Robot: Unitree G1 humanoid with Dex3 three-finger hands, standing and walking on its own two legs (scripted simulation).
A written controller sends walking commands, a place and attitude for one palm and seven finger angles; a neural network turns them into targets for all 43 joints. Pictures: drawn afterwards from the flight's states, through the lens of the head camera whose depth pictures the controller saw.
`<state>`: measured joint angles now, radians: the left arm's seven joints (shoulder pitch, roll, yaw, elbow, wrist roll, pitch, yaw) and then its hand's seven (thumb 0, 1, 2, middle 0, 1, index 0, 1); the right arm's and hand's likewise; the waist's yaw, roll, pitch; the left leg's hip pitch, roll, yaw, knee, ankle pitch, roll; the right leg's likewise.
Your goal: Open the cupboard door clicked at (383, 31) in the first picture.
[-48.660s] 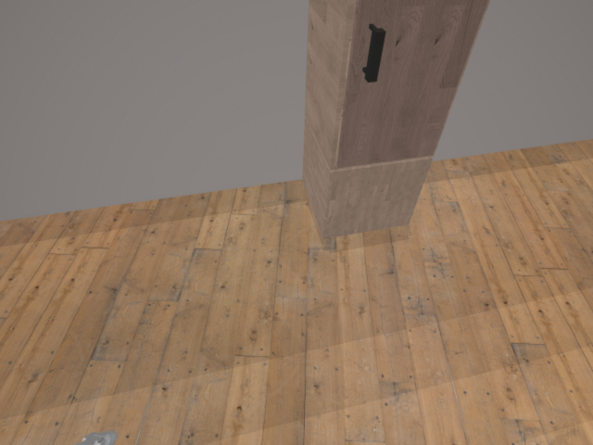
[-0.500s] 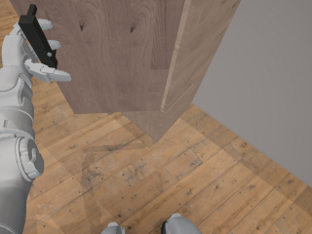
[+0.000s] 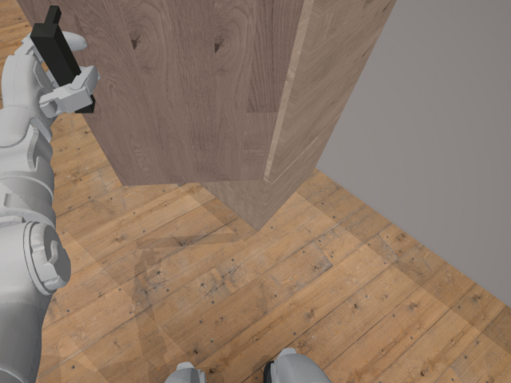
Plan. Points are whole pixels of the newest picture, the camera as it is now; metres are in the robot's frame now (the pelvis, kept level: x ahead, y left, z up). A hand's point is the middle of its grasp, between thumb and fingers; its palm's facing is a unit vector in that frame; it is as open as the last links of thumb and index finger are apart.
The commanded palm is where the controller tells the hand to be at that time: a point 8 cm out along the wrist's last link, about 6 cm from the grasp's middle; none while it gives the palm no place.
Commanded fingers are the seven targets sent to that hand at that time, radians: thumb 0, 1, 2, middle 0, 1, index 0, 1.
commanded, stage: close the thumb around the handle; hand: left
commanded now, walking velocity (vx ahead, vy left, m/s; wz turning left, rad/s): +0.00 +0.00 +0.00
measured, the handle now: (70, 62) +0.58 +0.22 +0.12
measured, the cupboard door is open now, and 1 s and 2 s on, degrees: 46 73 92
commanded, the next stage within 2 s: pull the door open along its arc in 0.14 s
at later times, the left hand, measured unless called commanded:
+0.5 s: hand (80, 94) +0.51 +0.20 +0.12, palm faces -0.01 -1.00 +0.00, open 6.1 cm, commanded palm +0.46 +0.25 +0.11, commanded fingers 0.00 0.90 0.90 -0.40 -1.35 -0.40 -1.35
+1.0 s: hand (121, 174) +0.38 +0.13 +0.12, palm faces +0.33 -0.94 +0.04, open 6.6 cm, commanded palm +0.32 +0.20 +0.11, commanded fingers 0.00 0.90 0.90 -0.40 -1.35 -0.40 -1.35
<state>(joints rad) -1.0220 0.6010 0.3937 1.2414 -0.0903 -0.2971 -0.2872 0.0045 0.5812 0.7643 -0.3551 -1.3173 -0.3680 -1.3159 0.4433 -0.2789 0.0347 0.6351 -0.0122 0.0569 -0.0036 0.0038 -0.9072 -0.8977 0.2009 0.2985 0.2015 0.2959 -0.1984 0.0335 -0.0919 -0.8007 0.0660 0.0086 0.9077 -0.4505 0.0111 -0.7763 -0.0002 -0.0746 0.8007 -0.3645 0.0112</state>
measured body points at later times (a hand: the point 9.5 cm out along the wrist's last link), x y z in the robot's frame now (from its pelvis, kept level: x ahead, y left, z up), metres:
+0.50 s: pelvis +0.00 +0.00 +0.00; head +0.11 +0.01 +0.44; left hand +0.51 +0.25 +0.12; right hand -0.02 -0.27 -0.10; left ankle -0.02 +0.11 -0.69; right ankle +0.00 -0.13 -0.69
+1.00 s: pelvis +0.01 -0.01 +0.02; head +0.03 -0.02 +0.47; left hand +0.36 +0.18 +0.12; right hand +0.17 -0.24 -0.07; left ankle -0.02 +0.11 -0.69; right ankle +0.00 -0.13 -0.69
